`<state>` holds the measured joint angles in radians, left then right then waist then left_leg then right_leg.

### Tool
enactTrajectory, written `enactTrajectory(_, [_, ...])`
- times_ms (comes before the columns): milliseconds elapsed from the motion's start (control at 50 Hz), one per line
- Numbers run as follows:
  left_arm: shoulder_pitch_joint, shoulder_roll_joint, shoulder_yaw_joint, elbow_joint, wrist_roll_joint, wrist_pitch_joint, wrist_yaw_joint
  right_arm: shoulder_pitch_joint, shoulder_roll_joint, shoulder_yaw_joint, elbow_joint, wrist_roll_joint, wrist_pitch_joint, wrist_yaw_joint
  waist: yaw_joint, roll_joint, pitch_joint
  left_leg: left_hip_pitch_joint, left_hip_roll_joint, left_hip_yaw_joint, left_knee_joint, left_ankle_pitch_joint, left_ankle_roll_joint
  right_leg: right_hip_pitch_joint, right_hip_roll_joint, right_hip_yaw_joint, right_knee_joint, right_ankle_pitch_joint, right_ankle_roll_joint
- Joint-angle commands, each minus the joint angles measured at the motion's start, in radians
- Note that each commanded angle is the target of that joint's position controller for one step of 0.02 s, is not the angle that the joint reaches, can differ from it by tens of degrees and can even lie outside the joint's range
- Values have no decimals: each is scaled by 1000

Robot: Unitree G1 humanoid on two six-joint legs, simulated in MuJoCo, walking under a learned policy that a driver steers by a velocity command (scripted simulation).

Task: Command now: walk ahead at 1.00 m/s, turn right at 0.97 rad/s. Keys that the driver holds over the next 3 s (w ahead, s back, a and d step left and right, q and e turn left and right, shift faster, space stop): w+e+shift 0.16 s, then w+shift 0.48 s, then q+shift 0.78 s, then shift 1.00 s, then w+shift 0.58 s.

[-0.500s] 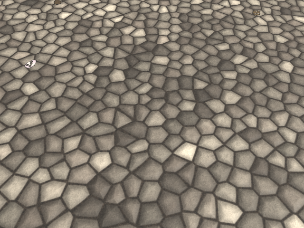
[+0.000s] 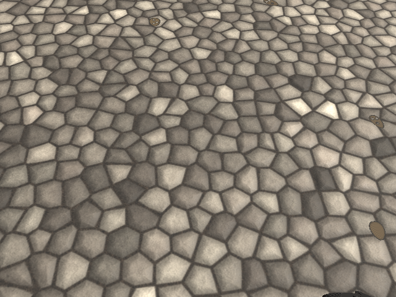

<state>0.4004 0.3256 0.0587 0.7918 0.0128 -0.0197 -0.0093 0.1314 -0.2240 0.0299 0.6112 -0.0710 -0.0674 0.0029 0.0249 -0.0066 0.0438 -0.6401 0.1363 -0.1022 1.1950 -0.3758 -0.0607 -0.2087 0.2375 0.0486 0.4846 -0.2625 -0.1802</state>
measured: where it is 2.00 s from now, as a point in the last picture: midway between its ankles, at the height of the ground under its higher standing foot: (248, 167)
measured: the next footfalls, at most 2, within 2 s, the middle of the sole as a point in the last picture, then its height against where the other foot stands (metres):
left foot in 0.22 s outside the picture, level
right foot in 0.66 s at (247, 227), level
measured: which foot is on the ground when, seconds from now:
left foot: up 0.00-0.20, down 0.22-0.66, up 0.68-1.00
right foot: down 0.00-0.22, up 0.24-0.64, down 0.66-1.00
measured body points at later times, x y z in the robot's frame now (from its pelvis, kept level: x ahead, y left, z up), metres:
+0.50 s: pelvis +0.44 +0.04 +0.01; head +0.45 +0.04 +0.46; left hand +0.75 +0.19 -0.05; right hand +0.28 -0.20 -0.10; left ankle +0.37 +0.18 -0.73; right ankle +0.52 -0.12 -0.66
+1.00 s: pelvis +0.80 -0.10 +0.01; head +0.85 -0.10 +0.45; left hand +0.94 +0.17 -0.11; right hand +0.92 -0.39 -0.09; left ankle +1.01 -0.03 -0.68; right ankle +0.70 -0.14 -0.73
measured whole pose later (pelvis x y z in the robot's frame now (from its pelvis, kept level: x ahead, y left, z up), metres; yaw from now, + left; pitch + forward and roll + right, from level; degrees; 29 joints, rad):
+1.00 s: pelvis +0.80 -0.10 +0.01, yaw -10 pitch +1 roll -2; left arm 0.22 0.28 0.05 0.81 -0.01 -0.07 0.05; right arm 0.14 -0.31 -0.07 0.71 0.02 -0.05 0.03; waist 0.05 0.03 0.09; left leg -0.68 0.05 0.06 0.70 0.06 -0.01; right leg -0.02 0.05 -0.23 0.35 -0.35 -0.06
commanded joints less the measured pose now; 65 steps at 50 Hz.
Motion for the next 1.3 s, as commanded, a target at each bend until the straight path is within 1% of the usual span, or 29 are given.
enactTrajectory(20, [-89,151,43,-100,-4,-49,1,-58,-131,-32,-93,11,16,9,-45,46,60,96,-2,78,-252,175,-23,-231,-234,336,-318,150,-153])
enactTrajectory(140, [-38,188,68,-85,-17,-48,-3,-132,-163,-40,-105,50,4,13,20,-30,-14,307,-97,63,-632,421,17,-24,-251,380,-207,404,-40])
enactTrajectory(180, [-50,230,74,-79,-4,-47,0,49,-232,-74,-52,50,-1,-6,-73,-14,-137,488,-151,87,-648,250,38,76,-248,365,32,660,2])
enactTrajectory(200, [-83,229,71,-80,1,-52,-6,244,-263,-92,-5,43,-5,-22,-186,13,-226,689,-133,108,-646,198,56,20,-217,310,273,686,27])
enactTrajectory(220, [-94,119,38,-98,5,-67,-3,455,-324,-117,29,18,-13,-44,-257,120,-342,909,55,-93,-664,-127,89,-135,-165,235,623,411,39])
enactTrajectory(240, [34,-16,-1,-157,-37,-73,-11,372,-407,-131,25,-6,-14,-37,-97,496,-438,1049,309,-743,-936,-409,196,-428,-43,128,872,-217,80])
enactTrajectory(260, [7,48,-12,-117,-5,-56,2,240,-316,-130,2,5,-5,-22,-87,304,-296,920,291,-826,-980,-563,235,-560,-149,102,943,-129,61])
enactTrajectory(300, [-137,91,-3,-122,27,-43,-19,185,-190,-103,28,17,-4,-7,-86,37,-108,680,189,-487,-951,-297,215,-527,-226,78,841,-16,71])
enactTrajectory(420, [-288,39,-34,-201,36,-17,-55,281,-178,-92,154,46,-50,11,-36,80,31,538,107,-153,-1064,69,213,-589,-248,109,623,54,107])
enactTrajectory(500, [-464,36,-57,-267,25,-30,-78,302,-194,-91,186,54,-60,17,-47,62,83,452,49,77,-1179,348,190,-442,-248,-39,290,259,111])
enactTrajectory(600, [-465,48,-59,-249,36,-36,-61,382,-270,-97,254,61,-49,6,-17,111,19,669,77,180,-1044,1123,176,-219,-176,-169,120,209,35])
enactTrajectory(640, [-175,105,-28,-159,40,-35,-31,370,-306,-101,267,53,-23,-12,131,151,-157,674,93,205,-644,1363,158,90,-124,-163,104,86,-4])
enactTrajectory(660, [1,143,-9,-106,57,-41,-13,359,-276,-92,258,61,-17,-15,209,124,-235,495,53,190,-338,1153,142,346,-218,-60,69,103,-25])
enactTrajectory(680, [36,219,12,-96,82,-48,6,447,-112,-59,218,69,-18,-2,106,-125,-372,182,-86,172,61,174,126,630,-545,326,67,41,-58])
enactTrajectory(700, [44,231,22,-119,57,-43,9,492,-150,-69,209,98,-15,-12,103,-160,-533,18,-196,38,327,-151,125,702,-731,729,-48,274,-140])
enactTrajectory(720, [-24,170,17,-104,27,-46,9,357,-202,-85,190,86,-12,-25,81,-5,-372,-18,-120,1,288,-19,127,542,-657,506,-43,524,-114])
enactTrajectory(760, [-104,58,-9,-68,21,-69,1,316,-134,-70,204,77,-4,-16,-1,5,-112,16,-63,31,120,14,111,242,-563,214,-94,784,-52])
enactTrajectory(780, [-192,18,-10,-92,-22,-89,-14,239,-177,-100,192,131,-5,-28,5,-16,-99,29,-28,7,98,32,101,197,-476,118,-158,733,-9])
enactTrajectory(800, [-219,29,-6,-89,-11,-101,-15,291,-162,-100,185,140,4,-25,-46,-115,-121,78,-14,-2,92,63,80,156,-507,74,-172,813,-28])
enactTrajectory(880, [-344,25,2,-87,-10,-100,17,197,-95,-97,128,104,29,-15,-96,-62,18,62,-28,84,-149,170,31,-49,-440,-130,-268,786,8])
enactTrajectory(940, [-306,66,12,-76,-16,-79,57,126,-71,-89,99,86,14,21,-48,-44,-37,186,-92,183,-463,503,38,-23,-371,-260,-210,736,58])
enactTrajectory(1040, [-329,137,38,-98,-47,-27,81,233,-192,-140,70,82,41,68,-126,-85,-141,336,-186,232,-547,387,135,136,-436,-258,102,994,109])
enactTrajectory(1080, [-359,84,25,-114,-46,-15,59,396,-274,-180,96,89,46,38,-221,54,-164,586,-182,140,-702,526,210,-17,-345,-242,529,518,167])
enactTrajectory(1100, [-258,-39,-3,-138,8,-20,32,287,-346,-184,55,76,40,19,-66,375,-114,696,-18,-196,-652,1113,337,-305,-142,-209,871,-384,233])
enactTrajectory(1120, [-112,21,-6,-157,-6,-33,14,210,-368,-174,-30,19,16,28,-17,338,-396,880,195,-712,-796,849,560,-479,-62,66,1110,-424,258])
enactTrajectory(1140, [-191,126,12,-156,-22,-40,6,131,-326,-175,-85,40,17,33,-61,149,-406,842,181,-691,-865,545,515,-484,-129,140,1088,-326,226])
enactTrajectory(1180, [-323,106,15,-179,2,-23,22,70,-240,-150,-96,93,31,16,-28,-86,-206,599,86,-537,-904,301,398,-492,-188,124,918,-206,208])
enactTrajectory(1240, [-332,76,18,-180,-2,-1,23,40,-238,-157,-114,84,56,-10,8,-15,-140,409,-34,-382,-887,444,335,-354,-197,113,645,-181,227])
enactTrajectory(1300, [-356,23,9,-163,-9,-2,27,74,-272,-174,-116,87,85,-38,-15,7,-193,428,-66,-360,-844,565,302,-322,-162,95,458,-112,264])
Over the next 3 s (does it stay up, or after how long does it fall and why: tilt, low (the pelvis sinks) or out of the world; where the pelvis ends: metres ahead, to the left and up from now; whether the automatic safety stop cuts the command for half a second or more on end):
stays up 1.25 -0.14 0.02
